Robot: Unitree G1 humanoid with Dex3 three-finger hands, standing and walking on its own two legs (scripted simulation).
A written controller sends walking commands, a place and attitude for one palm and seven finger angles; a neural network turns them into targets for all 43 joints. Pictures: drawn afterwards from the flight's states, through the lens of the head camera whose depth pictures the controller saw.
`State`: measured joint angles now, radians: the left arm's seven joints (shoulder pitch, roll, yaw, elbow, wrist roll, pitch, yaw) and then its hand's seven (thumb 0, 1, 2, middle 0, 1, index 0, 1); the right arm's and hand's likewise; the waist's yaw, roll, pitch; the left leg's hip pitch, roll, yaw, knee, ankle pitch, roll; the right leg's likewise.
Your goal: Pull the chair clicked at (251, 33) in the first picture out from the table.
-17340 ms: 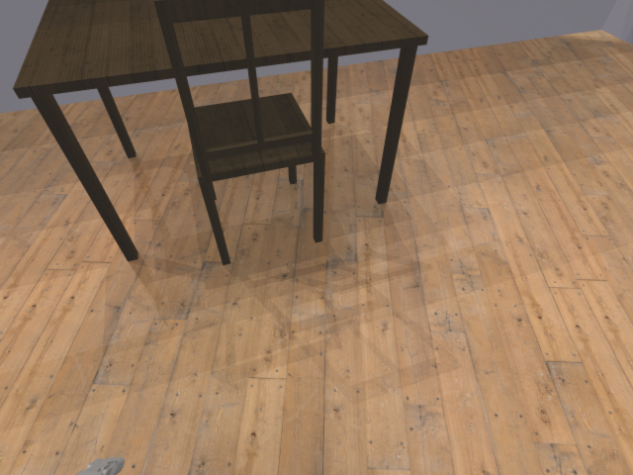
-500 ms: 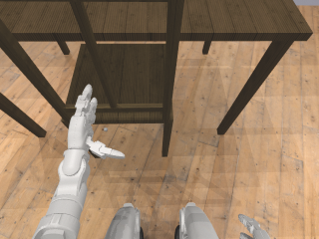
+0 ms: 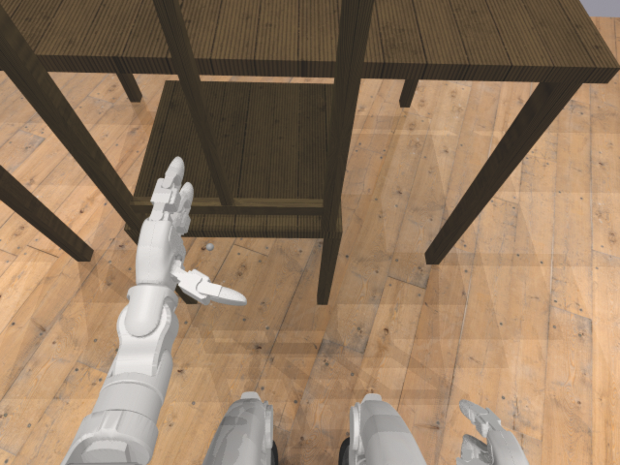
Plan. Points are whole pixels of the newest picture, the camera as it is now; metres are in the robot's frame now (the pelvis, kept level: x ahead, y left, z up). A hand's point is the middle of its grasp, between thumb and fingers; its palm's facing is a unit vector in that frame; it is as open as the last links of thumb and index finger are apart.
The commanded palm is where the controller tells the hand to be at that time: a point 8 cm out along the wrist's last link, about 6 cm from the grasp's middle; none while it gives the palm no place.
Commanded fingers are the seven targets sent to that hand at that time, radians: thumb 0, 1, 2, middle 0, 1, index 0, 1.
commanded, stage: push the fingers through the gap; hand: left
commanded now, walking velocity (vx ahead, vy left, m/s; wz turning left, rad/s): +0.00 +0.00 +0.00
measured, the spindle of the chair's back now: (204, 128) +0.54 +0.15 +0.07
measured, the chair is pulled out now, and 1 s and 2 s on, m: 0.00 0.00 0.00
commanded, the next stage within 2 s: hook a spindle and tug to test in 1.48 s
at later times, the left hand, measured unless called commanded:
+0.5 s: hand (218, 207) +0.44 +0.13 +0.02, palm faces +0.00 -1.00 -0.04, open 16.9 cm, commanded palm +0.42 +0.18 +0.02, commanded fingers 0.00 -0.50 0.30 -0.06 -0.08 -0.06 -0.08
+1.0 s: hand (228, 176) +0.49 +0.12 +0.02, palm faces +0.01 -1.00 -0.04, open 16.9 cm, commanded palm +0.47 +0.17 +0.02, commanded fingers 0.00 -0.50 0.30 -0.06 -0.08 -0.06 -0.08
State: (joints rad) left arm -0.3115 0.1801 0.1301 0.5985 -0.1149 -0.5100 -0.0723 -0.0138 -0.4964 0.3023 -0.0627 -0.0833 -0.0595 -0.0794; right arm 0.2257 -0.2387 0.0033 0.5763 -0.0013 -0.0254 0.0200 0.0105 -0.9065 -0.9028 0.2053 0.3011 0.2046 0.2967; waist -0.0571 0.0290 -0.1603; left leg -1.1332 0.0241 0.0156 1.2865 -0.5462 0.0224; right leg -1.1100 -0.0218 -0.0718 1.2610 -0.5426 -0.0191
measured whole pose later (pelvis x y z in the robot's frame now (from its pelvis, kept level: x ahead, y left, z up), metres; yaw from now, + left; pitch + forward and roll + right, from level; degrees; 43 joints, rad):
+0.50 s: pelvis +0.00 +0.00 +0.00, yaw -1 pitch +25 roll -2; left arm -0.54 0.23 0.22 0.83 -0.09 -0.52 -0.06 -0.01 -0.50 0.30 -0.06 -0.08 -0.06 -0.08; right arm 0.29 -0.24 0.00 0.61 -0.02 0.00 0.03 0.01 -0.91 -0.90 0.21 0.30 0.20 0.30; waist -0.11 0.04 -0.16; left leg -1.17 0.03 0.03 1.29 -0.55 0.03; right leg -1.15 -0.01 -0.06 1.26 -0.53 -0.01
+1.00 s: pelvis +0.00 +0.00 -0.01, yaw -1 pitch +27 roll -2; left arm -0.77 0.29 0.31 1.04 -0.04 -0.55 -0.05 -0.01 -0.50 0.30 -0.06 -0.08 -0.06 -0.08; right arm 0.31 -0.24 0.00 0.63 -0.04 0.05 0.05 0.01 -0.91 -0.90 0.21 0.30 0.20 0.30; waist -0.15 0.04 -0.16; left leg -1.23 0.04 0.02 1.31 -0.55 0.03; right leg -1.21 -0.01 -0.06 1.28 -0.53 -0.02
